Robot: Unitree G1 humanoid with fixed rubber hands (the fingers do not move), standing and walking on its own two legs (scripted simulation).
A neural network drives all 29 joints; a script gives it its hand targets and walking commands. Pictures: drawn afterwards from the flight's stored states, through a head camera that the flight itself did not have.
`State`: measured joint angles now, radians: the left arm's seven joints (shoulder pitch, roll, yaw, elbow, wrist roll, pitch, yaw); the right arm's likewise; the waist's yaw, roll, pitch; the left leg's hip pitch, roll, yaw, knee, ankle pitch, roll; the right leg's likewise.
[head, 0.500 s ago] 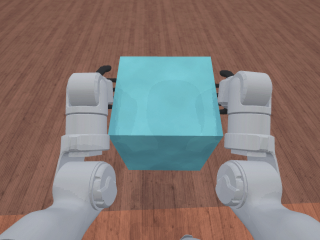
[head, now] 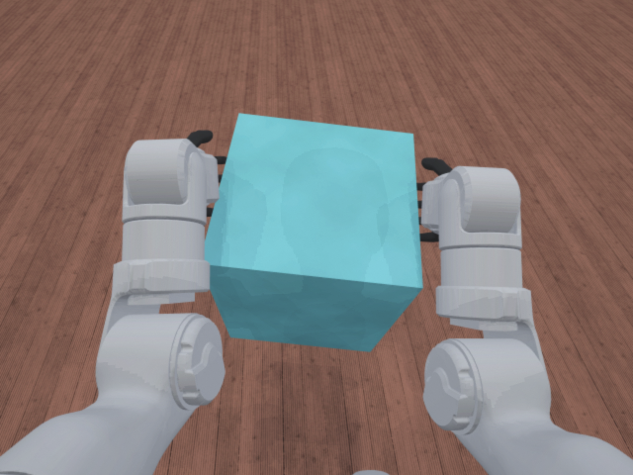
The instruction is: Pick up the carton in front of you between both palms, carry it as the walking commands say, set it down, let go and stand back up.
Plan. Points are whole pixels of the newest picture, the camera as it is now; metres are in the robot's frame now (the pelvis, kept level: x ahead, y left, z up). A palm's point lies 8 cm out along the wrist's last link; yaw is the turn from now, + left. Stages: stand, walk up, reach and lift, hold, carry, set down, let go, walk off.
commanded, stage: carry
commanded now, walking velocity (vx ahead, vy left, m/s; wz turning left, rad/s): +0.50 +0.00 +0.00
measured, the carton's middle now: (312, 246) +0.40 -0.01 +0.06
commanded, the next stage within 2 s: none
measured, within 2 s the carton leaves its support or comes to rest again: neither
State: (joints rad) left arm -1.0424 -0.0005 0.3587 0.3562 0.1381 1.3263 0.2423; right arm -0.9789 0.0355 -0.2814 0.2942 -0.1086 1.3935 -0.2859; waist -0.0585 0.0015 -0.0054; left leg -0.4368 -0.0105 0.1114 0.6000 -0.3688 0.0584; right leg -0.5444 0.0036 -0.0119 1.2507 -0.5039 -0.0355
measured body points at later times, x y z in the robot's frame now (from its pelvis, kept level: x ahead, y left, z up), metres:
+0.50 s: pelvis +0.29 -0.04 +0.03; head +0.32 -0.05 +0.48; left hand +0.67 +0.14 +0.18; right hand +0.70 -0.15 +0.16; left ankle +0.37 +0.09 -0.65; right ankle +0.27 -0.12 -0.71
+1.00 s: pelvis +0.60 -0.01 +0.03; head +0.64 -0.01 +0.48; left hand +0.93 +0.12 +0.10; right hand +0.91 -0.17 +0.10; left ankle +0.54 +0.06 -0.71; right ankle +0.72 -0.16 -0.68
